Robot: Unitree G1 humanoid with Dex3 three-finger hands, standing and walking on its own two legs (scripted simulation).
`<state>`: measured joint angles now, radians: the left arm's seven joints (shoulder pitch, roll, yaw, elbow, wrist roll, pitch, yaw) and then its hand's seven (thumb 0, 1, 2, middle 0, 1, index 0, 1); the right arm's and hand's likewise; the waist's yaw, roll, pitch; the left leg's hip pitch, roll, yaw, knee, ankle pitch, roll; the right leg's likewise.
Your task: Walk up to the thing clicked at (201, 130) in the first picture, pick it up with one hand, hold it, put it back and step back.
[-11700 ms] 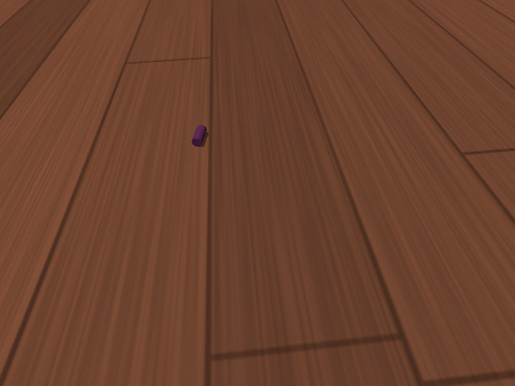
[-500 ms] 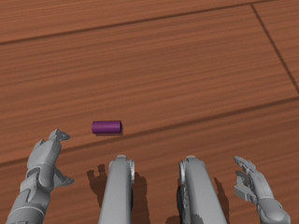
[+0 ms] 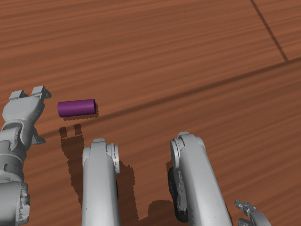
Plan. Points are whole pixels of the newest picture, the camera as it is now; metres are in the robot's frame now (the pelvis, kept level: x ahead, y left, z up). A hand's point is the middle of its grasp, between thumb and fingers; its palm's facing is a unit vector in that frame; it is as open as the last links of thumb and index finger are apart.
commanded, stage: rise first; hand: left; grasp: from above
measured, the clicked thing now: (77, 108) +0.50 +0.27 -0.35
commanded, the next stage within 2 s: approach in 1.06 s
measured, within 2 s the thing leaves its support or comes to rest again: neither
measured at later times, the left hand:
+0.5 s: hand (46, 113) +0.43 +0.32 -0.20, palm faces -0.45 -0.06 -0.89, open 13.9 cm
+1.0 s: hand (53, 109) +0.45 +0.31 -0.23, palm faces -0.45 -0.08 -0.89, open 13.7 cm
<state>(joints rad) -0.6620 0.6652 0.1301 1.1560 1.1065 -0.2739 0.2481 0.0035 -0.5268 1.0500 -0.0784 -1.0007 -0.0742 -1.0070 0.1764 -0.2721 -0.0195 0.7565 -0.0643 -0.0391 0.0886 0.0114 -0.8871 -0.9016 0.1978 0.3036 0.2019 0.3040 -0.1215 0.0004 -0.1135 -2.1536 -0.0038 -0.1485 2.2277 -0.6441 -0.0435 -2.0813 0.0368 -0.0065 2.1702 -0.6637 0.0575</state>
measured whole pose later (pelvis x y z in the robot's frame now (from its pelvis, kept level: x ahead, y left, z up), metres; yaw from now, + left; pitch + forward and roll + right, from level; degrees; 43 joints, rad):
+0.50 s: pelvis +0.01 +0.01 -0.04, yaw -2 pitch +34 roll -8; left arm -0.84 0.73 0.12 1.37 1.30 -0.30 0.40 0.00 -0.47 0.98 -0.14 -0.90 -0.14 -0.91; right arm 0.11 -0.25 0.02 0.77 -0.14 -0.03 0.13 0.01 -0.90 -0.90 0.20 0.30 0.20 0.30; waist -0.17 -0.02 -0.09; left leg -2.28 -0.02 -0.16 2.37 -0.67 -0.03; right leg -2.19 0.04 -0.01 2.29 -0.70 0.06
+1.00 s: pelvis +0.02 +0.01 -0.05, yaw -3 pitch +34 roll -9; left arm -0.86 0.75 0.14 1.40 1.28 -0.28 0.42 0.00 -0.45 0.96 -0.15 -0.94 -0.16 -0.93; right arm 0.13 -0.26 0.04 0.76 -0.14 -0.03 0.14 0.01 -0.91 -0.90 0.20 0.30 0.20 0.30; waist -0.20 -0.02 -0.06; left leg -2.31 -0.01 -0.17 2.40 -0.70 -0.04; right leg -2.22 0.05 -0.01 2.32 -0.71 0.07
